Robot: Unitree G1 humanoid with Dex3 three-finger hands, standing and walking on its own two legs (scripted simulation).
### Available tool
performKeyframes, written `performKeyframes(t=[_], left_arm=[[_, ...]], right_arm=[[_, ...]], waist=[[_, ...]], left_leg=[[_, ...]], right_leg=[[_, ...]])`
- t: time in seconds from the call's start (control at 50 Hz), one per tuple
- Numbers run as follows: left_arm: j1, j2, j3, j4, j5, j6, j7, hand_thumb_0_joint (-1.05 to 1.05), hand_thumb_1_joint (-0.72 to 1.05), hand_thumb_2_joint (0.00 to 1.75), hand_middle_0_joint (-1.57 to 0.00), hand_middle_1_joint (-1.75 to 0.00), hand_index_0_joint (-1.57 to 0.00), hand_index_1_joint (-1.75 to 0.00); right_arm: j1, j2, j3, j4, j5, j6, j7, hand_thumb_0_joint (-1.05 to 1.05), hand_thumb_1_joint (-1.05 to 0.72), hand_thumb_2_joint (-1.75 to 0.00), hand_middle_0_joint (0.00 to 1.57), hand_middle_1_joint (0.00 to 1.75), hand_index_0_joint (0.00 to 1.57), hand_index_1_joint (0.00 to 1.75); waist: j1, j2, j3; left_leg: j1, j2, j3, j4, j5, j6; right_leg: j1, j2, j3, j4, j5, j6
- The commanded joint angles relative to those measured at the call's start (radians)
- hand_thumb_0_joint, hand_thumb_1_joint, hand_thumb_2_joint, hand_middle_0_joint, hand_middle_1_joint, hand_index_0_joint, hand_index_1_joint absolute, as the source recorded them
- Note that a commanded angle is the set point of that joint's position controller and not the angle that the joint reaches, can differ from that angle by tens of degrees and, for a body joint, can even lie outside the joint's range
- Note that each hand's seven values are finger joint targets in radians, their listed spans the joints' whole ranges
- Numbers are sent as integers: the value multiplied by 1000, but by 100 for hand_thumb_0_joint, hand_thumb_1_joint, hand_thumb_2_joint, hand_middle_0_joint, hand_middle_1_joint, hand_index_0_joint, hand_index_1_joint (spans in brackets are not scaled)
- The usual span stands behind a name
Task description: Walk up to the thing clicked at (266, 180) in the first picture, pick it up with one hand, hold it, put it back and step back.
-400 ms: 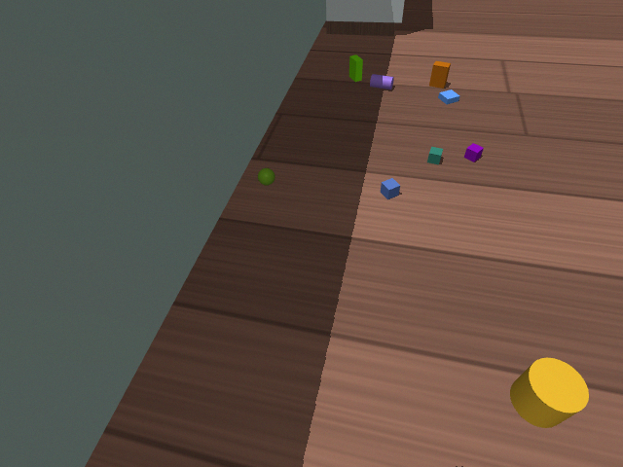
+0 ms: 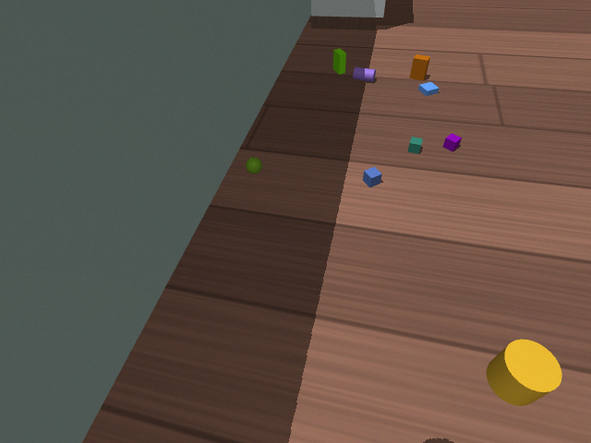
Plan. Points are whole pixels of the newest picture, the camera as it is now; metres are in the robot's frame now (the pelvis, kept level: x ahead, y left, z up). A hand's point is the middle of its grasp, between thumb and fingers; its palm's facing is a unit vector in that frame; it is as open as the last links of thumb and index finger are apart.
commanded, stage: stand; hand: left
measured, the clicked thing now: (254, 165) +1.48 +0.32 -0.74
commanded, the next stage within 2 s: walk up in 0.72 s
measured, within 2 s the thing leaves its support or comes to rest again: neither
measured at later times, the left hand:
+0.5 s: hand out of the picture +0.08 +0.25 -0.15, palm faces -0.02 -0.94 -0.34, open 7.3 cm
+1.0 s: hand out of the picture +0.07 +0.33 -0.16, palm faces +0.08 -0.92 -0.37, open 7.3 cm
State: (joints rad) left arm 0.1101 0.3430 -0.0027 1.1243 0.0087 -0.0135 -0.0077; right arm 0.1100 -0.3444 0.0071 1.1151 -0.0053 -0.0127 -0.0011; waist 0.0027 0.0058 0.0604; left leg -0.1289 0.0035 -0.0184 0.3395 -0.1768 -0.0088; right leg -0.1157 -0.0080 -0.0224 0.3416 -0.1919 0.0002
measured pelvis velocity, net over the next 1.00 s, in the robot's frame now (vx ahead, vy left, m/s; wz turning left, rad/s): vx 0.07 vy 0.04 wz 0.08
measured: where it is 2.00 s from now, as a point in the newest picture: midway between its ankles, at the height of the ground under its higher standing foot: (303, 350)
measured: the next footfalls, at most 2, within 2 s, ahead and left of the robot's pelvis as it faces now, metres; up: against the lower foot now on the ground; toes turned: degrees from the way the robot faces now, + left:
left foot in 1.02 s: +0.19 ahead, +0.19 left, +0.00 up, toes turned +8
right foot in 1.46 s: +0.45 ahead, -0.07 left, +0.00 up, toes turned -2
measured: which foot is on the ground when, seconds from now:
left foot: down 0.00-0.78, up 0.80-1.00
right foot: down 0.00-1.00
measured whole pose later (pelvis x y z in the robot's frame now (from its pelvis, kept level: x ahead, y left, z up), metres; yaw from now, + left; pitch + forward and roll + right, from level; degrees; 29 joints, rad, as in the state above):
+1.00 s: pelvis +0.07 +0.04 -0.01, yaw +4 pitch -2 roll -1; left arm 0.27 0.45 0.08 1.00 0.04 -0.05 -0.07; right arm 0.21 -0.44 -0.10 1.00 -0.03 -0.03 0.09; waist 0.04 0.00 0.04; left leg -0.39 0.08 0.02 0.63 -0.31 0.01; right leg -0.02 -0.05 -0.09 0.40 -0.35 0.00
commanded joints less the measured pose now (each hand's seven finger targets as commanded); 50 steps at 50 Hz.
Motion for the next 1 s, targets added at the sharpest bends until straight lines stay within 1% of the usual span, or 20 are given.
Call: performKeyframes(t=[0.0, 0.22, 0.38, 0.56, 0.64, 0.68, 0.7, 0.72, 0.74, 0.76, 0.78, 0.8, 0.82, 0.84, 0.86, 0.88, 0.9, 0.94, 0.96, 0.98], left_arm=[[-29, 205, 41, -52, 1, -17, 16, 0, 90, 90, -20, -30, -20, -30], [-37, 214, 42, -53, 0, -20, 17, 0, 90, 90, -20, -30, -20, -30], [-36, 209, 43, -56, 3, -17, 17, 0, 90, 90, -20, -30, -20, -30], [-40, 213, 44, -51, 2, -18, 16, 0, 90, 90, -20, -30, -20, -30], [-35, 215, 45, -52, 1, -20, 18, 0, 90, 90, -20, -30, -20, -30], [-33, 218, 44, -52, -1, -21, 18, 0, 90, 90, -20, -30, -20, -30], [45, 331, 115, -102, 15, -41, -13, 0, 90, 90, -20, -30, -20, -30], [74, 330, 124, -93, 26, -42, -23, 0, 90, 90, -20, -30, -20, -30], [94, 342, 135, -102, 29, -45, -27, 0, 90, 90, -20, -30, -20, -30], [141, 365, 147, -108, 33, -50, -28, 0, 90, 90, -20, -30, -20, -30], [154, 375, 152, -130, 40, -62, -27, 0, 90, 90, -20, -30, -20, -30], [136, 365, 150, -148, 38, -69, -26, 0, 90, 90, -20, -30, -20, -30], [109, 355, 150, -164, 34, -74, -25, 0, 90, 90, -20, -30, -20, -30], [91, 353, 151, -173, 32, -75, -26, 0, 90, 90, -20, -30, -20, -30], [46, 369, 153, -195, 35, -74, -29, 0, 90, 90, -20, -30, -20, -30], [19, 371, 153, -218, 33, -73, -34, 0, 90, 90, -20, -30, -20, -30], [24, 360, 148, -230, 32, -72, -40, 0, 90, 90, -20, -30, -20, -30], [-33, 361, 147, -252, 34, -68, -47, 0, 90, 90, -20, -30, -20, -30], [-37, 351, 144, -255, 29, -62, -51, 0, 90, 90, -20, -30, -20, -30], [-30, 313, 131, -258, 34, -57, -53, 0, 90, 90, -20, -30, -20, -30]], right_arm=[[-43, -213, -36, -55, -3, -21, -11, 0, -90, -90, 20, 30, 20, 30], [-34, -205, -35, -52, -3, -17, -9, 0, -90, -90, 20, 30, 20, 30], [-38, -213, -35, -57, -4, -20, -11, 0, -90, -90, 20, 30, 20, 30], [-29, -209, -32, -52, -3, -17, -11, 0, -90, -90, 20, 30, 20, 30], [-37, -214, -36, -55, -3, -18, -11, 0, -90, -90, 20, 30, 20, 30], [-27, -210, -33, -52, -2, -18, -11, 0, -90, -90, 20, 30, 20, 30], [25, -302, -103, -107, -17, -36, 18, 0, -90, -90, 20, 30, 20, 30], [-6, -305, -109, -116, -28, -34, 33, 0, -90, -90, 20, 30, 20, 30], [-80, -284, -109, -153, -30, -31, 40, 0, -90, -90, 20, 30, 20, 30], [-144, -244, -104, -194, -33, -31, 48, 0, -90, -90, 20, 30, 20, 30], [-176, -227, -102, -212, -39, -35, 49, 0, -90, -90, 20, 30, 20, 30], [-167, -247, -108, -214, -33, -41, 51, 0, -90, -90, 20, 30, 20, 30], [-111, -261, -116, -205, -28, -47, 59, 0, -90, -90, 20, 30, 20, 30], [-65, -261, -122, -201, -25, -48, 70, 0, -90, -90, 20, 30, 20, 30], [-28, -261, -127, -200, -23, -47, 78, 0, -90, -90, 20, 30, 20, 30], [-5, -261, -131, -196, -24, -47, 85, 0, -90, -90, 20, 30, 20, 30], [-22, -258, -136, -205, -26, -48, 91, 0, -90, -90, 20, 30, 20, 30], [66, -255, -153, -196, -26, -44, 93, 0, -90, -90, 20, 30, 20, 30], [126, -254, -162, -175, -26, -47, 92, 0, -90, -90, 20, 30, 20, 30], [231, -284, -180, -145, -32, -51, 82, 0, -90, -90, 20, 30, 20, 30]], waist=[[7, 7, -94], [-1, -15, -79], [3, -3, -94], [-1, -19, -73], [2, -9, -105], [-1, -17, -103], [12, -39, -219], [39, -21, -130], [69, -54, -25], [112, -159, 52], [140, -165, 99], [119, -80, 108], [86, -50, 65], [62, -75, 25], [36, -143, 17], [26, -177, 20], [30, -172, 34], [-26, -161, 37], [-60, -113, 22], [-112, -19, -36]], left_leg=[[8, 121, -94, -46, 153, 33], [6, 114, -90, -48, 127, 29], [13, 123, -89, -48, 159, 32], [4, 116, -94, -57, 125, 26], [28, 122, -92, -38, 185, 30], [31, 121, -90, -40, 181, 29], [1, 72, -92, 67, -332, 107], [-173, 73, -103, 102, -490, 116], [-355, 53, -70, 176, -458, 101], [-530, 4, 31, 355, -325, 71], [-649, 51, 1, 487, -293, 46], [-652, 81, -65, 507, -266, 39], [-598, 98, -86, 502, -246, 36], [-540, 98, -63, 462, -254, 28], [-484, 108, -39, 415, -258, 22], [-393, 103, -13, 380, -229, 14], [-328, 85, 12, 333, -196, 10], [-143, 79, 53, 273, -74, 12], [-8, 49, 93, 219, -11, 10], [182, 27, 101, 235, -31, 25]], right_leg=[[31, -123, 89, -50, 132, -22], [24, -127, 94, -69, 125, -24], [43, -129, 91, -61, 149, -26], [25, -125, 93, -72, 111, -23], [46, -132, 92, -64, 176, -23], [46, -133, 94, -67, 177, -23], [108, -91, 76, 19, -337, -66], [86, -134, 143, 15, -524, -98], [86, -195, 232, -40, -616, -137], [149, -313, 372, -173, -688, -201], [177, -435, 492, -257, -598, -276], [173, -446, 493, -254, -492, -290], [184, -391, 418, -240, -453, -269], [180, -340, 325, -237, -463, -237], [146, -326, 262, -232, -452, -223], [71, -301, 206, -220, -425, -206], [4, -272, 158, -207, -391, -191], [-158, -249, 82, -144, -395, -166], [-253, -214, 33, -61, -408, -154], [-358, -175, -12, 96, -369, -136]])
